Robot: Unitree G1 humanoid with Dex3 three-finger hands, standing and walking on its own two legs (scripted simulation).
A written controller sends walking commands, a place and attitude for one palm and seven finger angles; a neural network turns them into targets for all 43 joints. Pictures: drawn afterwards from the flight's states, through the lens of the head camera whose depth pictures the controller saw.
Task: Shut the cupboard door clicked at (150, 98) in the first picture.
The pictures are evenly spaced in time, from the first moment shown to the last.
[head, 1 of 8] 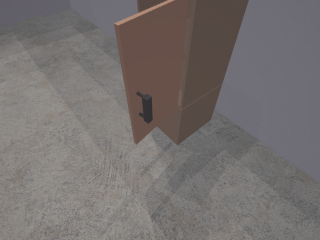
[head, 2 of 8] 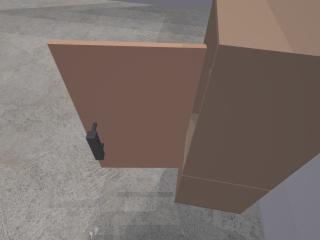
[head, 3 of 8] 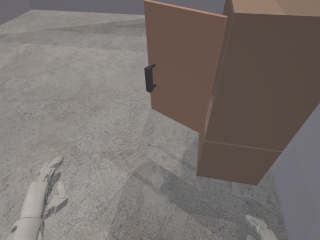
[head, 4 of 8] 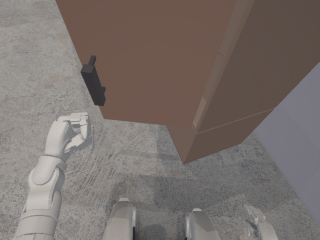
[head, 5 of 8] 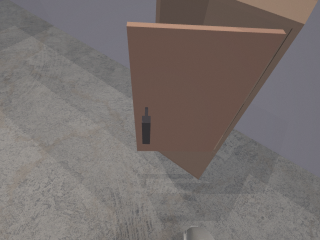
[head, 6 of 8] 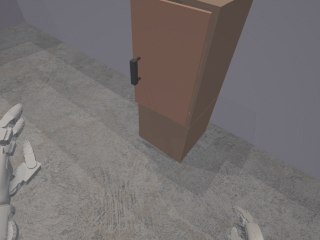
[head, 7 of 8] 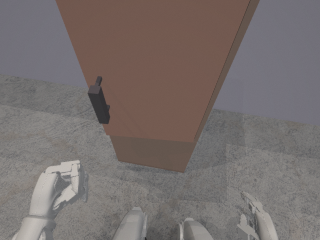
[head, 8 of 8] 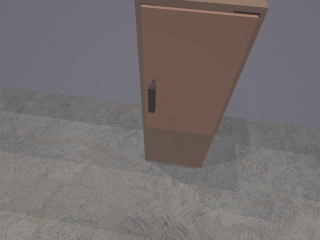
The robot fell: no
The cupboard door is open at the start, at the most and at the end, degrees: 100 100 0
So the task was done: yes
